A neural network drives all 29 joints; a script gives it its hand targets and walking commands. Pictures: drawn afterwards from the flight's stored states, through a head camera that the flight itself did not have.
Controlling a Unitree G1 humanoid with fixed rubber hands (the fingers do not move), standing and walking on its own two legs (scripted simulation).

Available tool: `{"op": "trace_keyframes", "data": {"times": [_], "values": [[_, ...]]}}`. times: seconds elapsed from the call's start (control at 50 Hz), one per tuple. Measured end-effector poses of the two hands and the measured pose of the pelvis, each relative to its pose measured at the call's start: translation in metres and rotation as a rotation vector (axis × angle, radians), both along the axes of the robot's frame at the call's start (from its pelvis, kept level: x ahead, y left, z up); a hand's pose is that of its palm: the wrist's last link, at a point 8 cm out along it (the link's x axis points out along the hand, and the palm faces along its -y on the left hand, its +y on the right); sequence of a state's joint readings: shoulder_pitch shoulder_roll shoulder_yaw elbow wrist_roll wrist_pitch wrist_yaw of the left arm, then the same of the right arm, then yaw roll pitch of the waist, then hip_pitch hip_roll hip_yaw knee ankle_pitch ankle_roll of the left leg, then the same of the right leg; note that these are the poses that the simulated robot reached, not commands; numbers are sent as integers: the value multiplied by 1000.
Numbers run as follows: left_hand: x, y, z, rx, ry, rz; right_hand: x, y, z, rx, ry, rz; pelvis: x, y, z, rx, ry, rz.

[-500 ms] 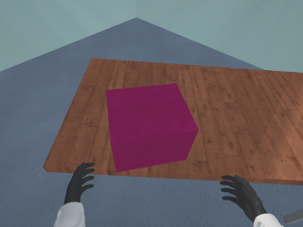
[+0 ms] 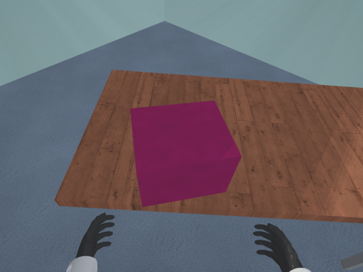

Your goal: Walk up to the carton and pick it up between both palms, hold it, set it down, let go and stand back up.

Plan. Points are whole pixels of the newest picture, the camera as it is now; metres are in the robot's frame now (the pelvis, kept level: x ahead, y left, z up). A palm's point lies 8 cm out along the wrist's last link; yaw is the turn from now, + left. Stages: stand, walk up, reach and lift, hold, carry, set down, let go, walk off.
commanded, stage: set down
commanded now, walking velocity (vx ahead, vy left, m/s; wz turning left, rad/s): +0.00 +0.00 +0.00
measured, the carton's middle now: (179, 151) +0.41 +0.04 +0.02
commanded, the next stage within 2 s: let go in 0.08 s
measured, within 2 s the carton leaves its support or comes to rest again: neither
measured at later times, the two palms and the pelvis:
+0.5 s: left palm (83, 262) +0.16 +0.22 -0.07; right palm out of the picture +0.18 -0.19 -0.08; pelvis +0.01 +0.00 +0.00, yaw +0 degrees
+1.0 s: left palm out of the picture +0.04 +0.27 -0.14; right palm out of the picture +0.11 -0.27 -0.11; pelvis +0.01 +0.00 +0.00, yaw +0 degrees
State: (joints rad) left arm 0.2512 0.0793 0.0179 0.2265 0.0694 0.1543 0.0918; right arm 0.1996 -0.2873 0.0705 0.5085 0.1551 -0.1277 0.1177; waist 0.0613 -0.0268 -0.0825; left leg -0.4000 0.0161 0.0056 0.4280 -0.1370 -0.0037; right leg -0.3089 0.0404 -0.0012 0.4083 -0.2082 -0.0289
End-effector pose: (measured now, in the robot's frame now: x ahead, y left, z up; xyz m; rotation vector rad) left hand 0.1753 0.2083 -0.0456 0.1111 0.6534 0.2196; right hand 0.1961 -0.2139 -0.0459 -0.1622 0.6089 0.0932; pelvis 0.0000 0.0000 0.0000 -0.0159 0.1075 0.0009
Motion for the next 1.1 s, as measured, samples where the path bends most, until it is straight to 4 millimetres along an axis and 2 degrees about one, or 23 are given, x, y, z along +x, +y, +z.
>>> {"op": "trace_keyframes", "data": {"times": [0.28,0.6,0.66,0.76,0.86,0.98,1.1], "values": [[-11,3,-23,-15,103,-25,-12,10,-23,-22,74,-32,6,3,0,2,0,3],[-15,18,-31,10,149,-68,-22,20,-40,-78,138,-22,13,3,0,5,1,5],[-34,28,-47,25,211,-52,-34,6,-49,-145,223,-3,13,2,-1,5,-6,5],[-77,47,-72,36,378,-10,-52,-28,-55,-236,333,-19,13,1,-2,5,-16,4],[-109,56,-84,39,493,15,-68,-53,-57,-301,412,-38,12,1,-2,4,-18,3],[-130,60,-90,34,562,25,-81,-61,-60,-319,464,-52,11,2,-2,4,-20,3],[-141,61,-92,31,594,30,-86,-62,-61,-320,475,-59,9,2,-2,4,-22,3]]}}
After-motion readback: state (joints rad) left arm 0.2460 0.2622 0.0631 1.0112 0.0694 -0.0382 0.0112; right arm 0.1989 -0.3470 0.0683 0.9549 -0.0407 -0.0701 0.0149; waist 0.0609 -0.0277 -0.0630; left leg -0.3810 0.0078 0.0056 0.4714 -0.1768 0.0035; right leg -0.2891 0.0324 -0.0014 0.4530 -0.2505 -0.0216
